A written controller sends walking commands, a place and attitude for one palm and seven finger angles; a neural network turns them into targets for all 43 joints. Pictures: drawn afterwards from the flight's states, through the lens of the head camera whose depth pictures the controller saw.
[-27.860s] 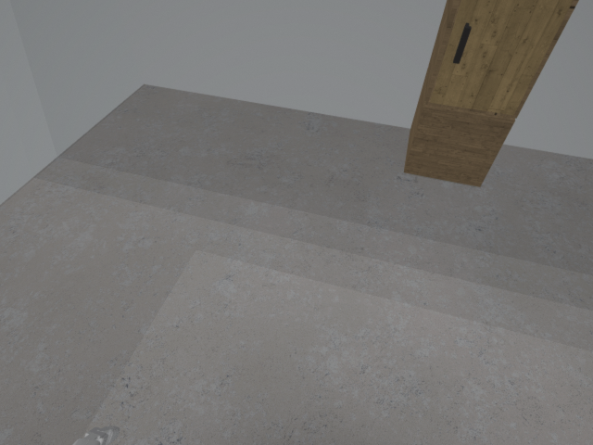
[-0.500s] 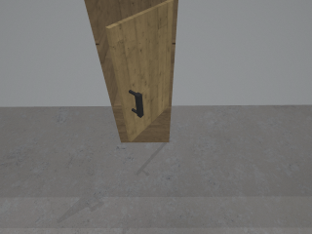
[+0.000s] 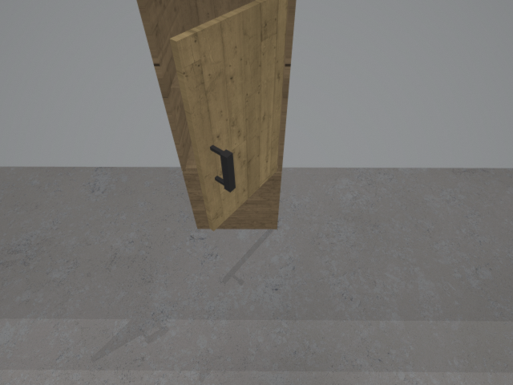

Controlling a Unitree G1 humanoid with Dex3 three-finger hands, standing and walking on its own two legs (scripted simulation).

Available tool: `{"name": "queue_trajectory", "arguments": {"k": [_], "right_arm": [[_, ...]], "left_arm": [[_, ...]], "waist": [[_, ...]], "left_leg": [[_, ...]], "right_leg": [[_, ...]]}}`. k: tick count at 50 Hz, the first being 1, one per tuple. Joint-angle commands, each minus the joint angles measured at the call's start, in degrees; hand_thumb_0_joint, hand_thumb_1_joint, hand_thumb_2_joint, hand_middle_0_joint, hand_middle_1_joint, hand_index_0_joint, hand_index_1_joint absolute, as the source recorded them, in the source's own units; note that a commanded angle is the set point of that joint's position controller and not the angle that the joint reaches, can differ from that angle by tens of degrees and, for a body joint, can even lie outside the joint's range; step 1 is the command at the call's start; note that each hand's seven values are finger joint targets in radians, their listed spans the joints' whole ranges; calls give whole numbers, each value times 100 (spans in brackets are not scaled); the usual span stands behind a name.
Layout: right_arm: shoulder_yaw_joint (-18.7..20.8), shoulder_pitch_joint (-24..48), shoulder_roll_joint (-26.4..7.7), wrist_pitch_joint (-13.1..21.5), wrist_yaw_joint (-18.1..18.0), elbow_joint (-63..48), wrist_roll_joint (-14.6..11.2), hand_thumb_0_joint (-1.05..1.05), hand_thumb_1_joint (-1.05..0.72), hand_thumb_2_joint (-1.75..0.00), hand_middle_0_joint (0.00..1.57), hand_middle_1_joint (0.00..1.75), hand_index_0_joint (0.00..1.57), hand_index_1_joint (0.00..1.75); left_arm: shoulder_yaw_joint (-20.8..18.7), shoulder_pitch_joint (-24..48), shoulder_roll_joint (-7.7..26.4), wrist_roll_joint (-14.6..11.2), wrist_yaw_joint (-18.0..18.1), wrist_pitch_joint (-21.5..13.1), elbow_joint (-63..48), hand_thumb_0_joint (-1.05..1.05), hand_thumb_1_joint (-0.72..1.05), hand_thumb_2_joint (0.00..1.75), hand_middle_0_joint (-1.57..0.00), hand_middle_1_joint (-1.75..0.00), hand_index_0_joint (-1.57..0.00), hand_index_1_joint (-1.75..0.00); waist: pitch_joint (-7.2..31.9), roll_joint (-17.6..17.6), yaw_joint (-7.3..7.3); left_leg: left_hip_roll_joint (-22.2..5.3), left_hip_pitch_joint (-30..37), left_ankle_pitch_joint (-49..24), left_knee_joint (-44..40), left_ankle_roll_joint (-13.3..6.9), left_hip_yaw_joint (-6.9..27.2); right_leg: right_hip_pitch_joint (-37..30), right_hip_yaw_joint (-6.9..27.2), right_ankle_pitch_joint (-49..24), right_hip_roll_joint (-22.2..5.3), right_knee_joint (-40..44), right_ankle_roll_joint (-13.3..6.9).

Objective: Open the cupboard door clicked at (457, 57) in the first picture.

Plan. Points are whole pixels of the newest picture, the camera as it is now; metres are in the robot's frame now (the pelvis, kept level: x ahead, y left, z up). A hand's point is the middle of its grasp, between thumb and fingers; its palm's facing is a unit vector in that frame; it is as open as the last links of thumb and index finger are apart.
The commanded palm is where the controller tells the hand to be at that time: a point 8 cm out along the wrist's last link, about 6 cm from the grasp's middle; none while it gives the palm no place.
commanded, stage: look to check the result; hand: left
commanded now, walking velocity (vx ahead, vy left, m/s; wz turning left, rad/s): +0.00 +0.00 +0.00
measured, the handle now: (222, 168) +0.62 +0.12 -0.09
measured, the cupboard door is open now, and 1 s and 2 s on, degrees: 52 52 52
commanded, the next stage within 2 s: walk to a spot facing it in 0.26 s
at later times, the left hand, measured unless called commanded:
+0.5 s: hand out of the picture +0.06 +0.21 -0.16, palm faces +0.00 -0.96 -0.29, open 7.4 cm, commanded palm none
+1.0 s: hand out of the picture +0.10 +0.15 -0.17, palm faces -0.21 -0.93 -0.29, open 7.4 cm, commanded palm none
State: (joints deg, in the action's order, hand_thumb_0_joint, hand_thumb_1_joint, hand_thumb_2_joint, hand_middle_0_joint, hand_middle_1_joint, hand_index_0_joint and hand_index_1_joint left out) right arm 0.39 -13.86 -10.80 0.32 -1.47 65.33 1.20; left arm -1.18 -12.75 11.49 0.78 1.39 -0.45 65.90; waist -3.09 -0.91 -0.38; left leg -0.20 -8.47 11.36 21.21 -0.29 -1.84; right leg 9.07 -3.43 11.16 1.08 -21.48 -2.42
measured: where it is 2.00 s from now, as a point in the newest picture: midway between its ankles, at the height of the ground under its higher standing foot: outside the picture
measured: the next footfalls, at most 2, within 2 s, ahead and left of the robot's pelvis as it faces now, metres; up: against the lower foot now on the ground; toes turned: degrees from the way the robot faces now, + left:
left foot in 1.28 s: +0.10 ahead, +0.10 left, +0.00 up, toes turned -29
right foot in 1.56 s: -0.02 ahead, -0.17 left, +0.00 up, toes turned -38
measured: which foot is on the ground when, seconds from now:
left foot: down 0.00-0.86, up 0.88-1.00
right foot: down 0.00-1.00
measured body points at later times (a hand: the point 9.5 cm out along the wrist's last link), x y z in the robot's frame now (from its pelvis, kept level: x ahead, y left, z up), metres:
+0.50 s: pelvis +0.01 -0.01 +0.00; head +0.03 -0.02 +0.45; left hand +0.06 +0.26 -0.14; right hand +0.05 -0.27 -0.16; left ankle +0.00 +0.12 -0.75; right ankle +0.01 -0.09 -0.75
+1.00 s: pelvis -0.01 -0.04 -0.01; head +0.05 -0.08 +0.43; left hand +0.11 +0.20 -0.15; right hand -0.01 -0.30 -0.18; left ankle +0.00 +0.12 -0.67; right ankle -0.01 -0.11 -0.75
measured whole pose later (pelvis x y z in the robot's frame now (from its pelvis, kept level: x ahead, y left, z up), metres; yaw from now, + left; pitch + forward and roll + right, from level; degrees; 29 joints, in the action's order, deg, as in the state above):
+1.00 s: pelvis -0.01 -0.04 -0.01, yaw -16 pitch +0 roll +2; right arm 4.2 -8.3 -13.1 -3.1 -1.7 56.3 1.0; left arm -4.8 -11.5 11.3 1.6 0.8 2.1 54.7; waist -7.8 -1.2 0.9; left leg -2.9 -26.5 25.6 63.0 2.8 -0.8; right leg 18.0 2.8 16.1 4.1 -33.8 -4.3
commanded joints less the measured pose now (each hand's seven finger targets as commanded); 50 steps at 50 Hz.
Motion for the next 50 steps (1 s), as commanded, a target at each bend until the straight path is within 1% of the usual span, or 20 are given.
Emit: {"name": "queue_trajectory", "arguments": {"k": [1, 19, 20, 22, 26, 30, 32, 34, 36, 37, 38, 39, 40, 41, 42, 43, 44, 45, 48, 50], "right_arm": [[124, -160, -821, 60, -56, -168, -17, 0, -90, -90, 20, 30, 20, 30], [125, 251, -1156, 71, -17, -209, -6, 0, -90, -90, 20, 30, 20, 30], [132, 247, -1157, 73, -30, -213, 0, 0, -90, -90, 20, 30, 20, 30], [85, 15, -735, -1, -55, -205, -7, 0, -90, -90, 20, 30, 20, 30], [219, -130, -855, -87, -114, -406, -13, 0, -90, -90, 20, 30, 20, 30], [347, -119, -908, -132, -153, -676, -11, 0, -90, -90, 20, 30, 20, 30], [391, -116, -956, -130, -158, -800, -7, 0, -90, -90, 20, 30, 20, 30], [459, -114, -1096, -107, -170, -885, 28, 0, -90, -90, 20, 30, 20, 30], [506, -59, -1216, -44, -177, -981, 70, 0, -90, -90, 20, 30, 20, 30], [485, 22, -1187, -26, -182, -1033, 76, 0, -90, -90, 20, 30, 20, 30], [482, 142, -1170, -2, -189, -1096, 104, 0, -90, -90, 20, 30, 20, 30], [493, 294, -1220, -3, -183, -1146, 119, 0, -90, -90, 20, 30, 20, 30], [501, 368, -1263, -26, -175, -1170, 111, 0, -90, -90, 20, 30, 20, 30], [507, 444, -1233, -57, -163, -1202, 60, 0, -90, -90, 20, 30, 20, 30], [489, 392, -911, -110, -128, -1352, -26, 0, -90, -90, 20, 30, 20, 30], [468, 586, -782, -164, -86, -1503, -63, 0, -90, -90, 20, 30, 20, 30], [469, 612, -768, -214, -70, -1460, -53, 0, -90, -90, 20, 30, 20, 30], [488, 694, -746, -214, -72, -1458, -50, 0, -90, -90, 20, 30, 20, 30], [455, 581, -644, -189, -50, -1396, -35, 0, -90, -90, 20, 30, 20, 30], [436, 671, -569, -193, -61, -1446, -53, 0, -90, -90, 20, 30, 20, 30]], "left_arm": [[-109, -95, 861, -20, 20, -123, -212, 0, 90, 90, -20, -30, -20, -30], [-139, 252, 1204, -19, 2, -163, -262, 0, 90, 90, -20, -30, -20, -30], [-150, 270, 1210, -18, 0, -159, -273, 0, 90, 90, -20, -30, -20, -30], [-123, 93, 847, -20, 25, -58, -283, 0, 90, 90, -20, -30, -20, -30], [-277, 88, 1009, 8, -9, 90, -516, 0, 90, 90, -20, -30, -20, -30], [-383, 158, 1026, 45, -68, 196, -838, 0, 90, 90, -20, -30, -20, -30], [-410, 189, 941, 56, -94, 220, -979, 0, 90, 90, -20, -30, -20, -30], [-423, 233, 836, 64, -144, 253, -1140, 0, 90, 90, -20, -30, -20, -30], [-452, 295, 657, 64, -191, 311, -1282, 0, 90, 90, -20, -30, -20, -30], [-471, 277, 626, 60, -194, 332, -1341, 0, 90, 90, -20, -30, -20, -30], [-486, 254, 585, 59, -213, 314, -1373, 0, 90, 90, -20, -30, -20, -30], [-472, 56, 522, 55, -232, 294, -1359, 0, 90, 90, -20, -30, -20, -30], [-487, -208, 500, 64, -248, 276, -1284, 0, 90, 90, -20, -30, -20, -30], [-532, -527, 614, 78, -243, 246, -1186, 0, 90, 90, -20, -30, -20, -30], [-649, -767, 1228, 153, -165, 153, -1180, 0, 90, 90, -20, -30, -20, -30], [-679, -869, 1558, 81, -101, 167, -1170, 0, 90, 90, -20, -30, -20, -30], [-669, -712, 1504, 57, -59, 189, -1259, 0, 90, 90, -20, -30, -20, -30], [-665, -304, 1338, 82, -21, 198, -1369, 0, 90, 90, -20, -30, -20, -30], [-601, -113, 1070, 63, 18, 127, -1467, 0, 90, 90, -20, -30, -20, -30], [-609, -254, 1089, 68, 18, 114, -1432, 0, 90, 90, -20, -30, -20, -30]], "waist": [[169, 93, -4], [217, 80, 13], [273, 67, 6], [319, 138, -14], [293, 242, -36], [202, 169, -58], [187, 47, -54], [127, -534, -52], [77, -1175, 4], [115, -1120, 55], [163, -826, 122], [228, -660, 240], [302, -571, 334], [286, -141, 500], [284, 1713, 539], [174, 1949, 618], [151, 1153, 510], [77, 1161, 325], [597, 658, 166], [700, 574, 219]], "left_leg": [[-610, 53, -553, -385, -130, 508], [-630, 207, -745, -492, -100, 513], [-656, 278, -827, -442, -93, 464], [-675, 310, -822, -175, -24, 239], [-729, 126, -572, 242, 21, -58], [-850, 61, -119, 440, -47, -114], [-1055, 79, 73, 331, -143, 30], [-1534, 96, 207, -62, -377, 437], [-2398, -97, -488, -607, -926, 939], [-2553, -45, -824, -540, -1064, 902], [-2528, -70, -1385, -288, -1029, 703], [-2368, -152, -1740, 67, -846, 296], [-2096, -287, -1673, 497, -605, -82], [-1693, -639, -1149, 1234, -291, -410], [-724, -1663, 690, 2755, 209, -934], [-200, -2214, 2603, 3970, 320, -460], [-307, -2356, 2327, 4506, 266, 181], [-394, -2569, 1906, 4722, 270, 360], [-392, -2312, 1256, 4432, 350, 367], [-295, -2196, 1280, 3980, 375, 316]], "right_leg": [[4, 696, -478, -753, 516, -73], [-146, 759, -790, -808, 641, -66], [-131, 804, -1015, -804, 592, -80], [-1, 891, -1372, -793, 404, -40], [187, 1164, -1828, -782, -28, -142], [702, 1390, -1490, -669, -269, -179], [976, 1324, -1129, -456, -537, -119], [1377, 1045, -638, -143, -1295, -28], [1611, 454, 1463, 15, -2993, 122], [1715, 572, 1875, -163, -3388, 119], [1578, 624, 1919, -300, -3170, 101], [1188, 478, 1784, -345, -2664, 94], [727, 251, 1282, -272, -2048, 115], [195, 278, 264, -235, -1054, 102], [-310, 2188, -1314, -1258, 226, -277], [-121, 3378, -2240, -2156, 526, -925], [87, 3388, -1096, -2015, 520, -1162], [168, 3328, -731, -1732, 431, -1126], [-147, 2681, -1484, -1331, 122, -902], [-306, 2666, -1901, -1236, 37, -899]]}}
